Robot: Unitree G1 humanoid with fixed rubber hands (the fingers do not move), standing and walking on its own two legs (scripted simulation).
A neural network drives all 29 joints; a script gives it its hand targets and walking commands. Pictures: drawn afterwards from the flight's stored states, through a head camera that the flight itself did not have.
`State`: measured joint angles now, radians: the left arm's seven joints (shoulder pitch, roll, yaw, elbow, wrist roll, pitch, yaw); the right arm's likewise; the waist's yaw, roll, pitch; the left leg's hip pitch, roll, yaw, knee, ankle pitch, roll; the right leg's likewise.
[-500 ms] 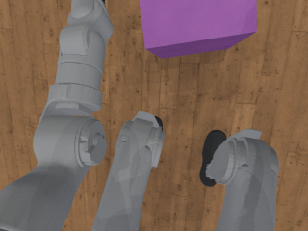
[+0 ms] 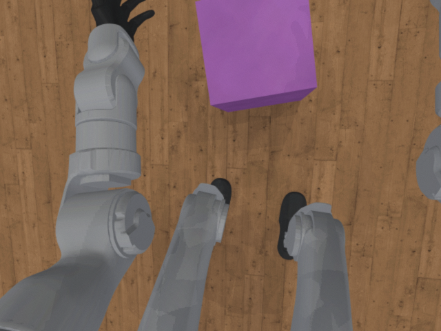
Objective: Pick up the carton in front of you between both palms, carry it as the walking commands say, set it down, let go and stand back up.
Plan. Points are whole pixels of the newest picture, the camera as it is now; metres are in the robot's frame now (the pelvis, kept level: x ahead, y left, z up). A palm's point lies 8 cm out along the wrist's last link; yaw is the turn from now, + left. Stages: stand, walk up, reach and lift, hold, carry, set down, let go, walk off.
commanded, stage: set down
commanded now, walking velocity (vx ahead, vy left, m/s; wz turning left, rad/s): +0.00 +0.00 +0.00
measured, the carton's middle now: (257, 59) +0.56 +0.04 -0.42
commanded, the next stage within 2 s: let go in 0.22 s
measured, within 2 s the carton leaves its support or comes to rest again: neither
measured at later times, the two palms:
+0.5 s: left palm (52, 34) +0.47 +0.20 +0.02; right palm out of the picture +0.55 -0.18 +0.02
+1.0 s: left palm out of the picture +0.31 +0.25 +0.14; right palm out of the picture +0.37 -0.19 +0.11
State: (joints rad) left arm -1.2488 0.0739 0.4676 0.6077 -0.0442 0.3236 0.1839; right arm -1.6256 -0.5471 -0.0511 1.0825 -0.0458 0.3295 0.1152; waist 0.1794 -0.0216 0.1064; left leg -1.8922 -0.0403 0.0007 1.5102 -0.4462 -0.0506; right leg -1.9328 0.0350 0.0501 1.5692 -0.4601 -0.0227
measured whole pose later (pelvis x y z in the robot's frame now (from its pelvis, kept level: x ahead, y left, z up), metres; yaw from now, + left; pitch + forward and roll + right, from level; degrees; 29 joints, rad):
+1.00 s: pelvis +0.09 +0.03 +0.21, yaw -4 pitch +17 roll +0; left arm 0.04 0.18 0.04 0.41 -0.04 0.05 -0.08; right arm -0.18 -0.19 -0.15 0.59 -0.06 0.04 -0.04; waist 0.12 0.05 -0.01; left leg -0.66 -0.03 -0.03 0.66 -0.30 0.01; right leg -0.65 0.01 0.05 0.64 -0.29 0.02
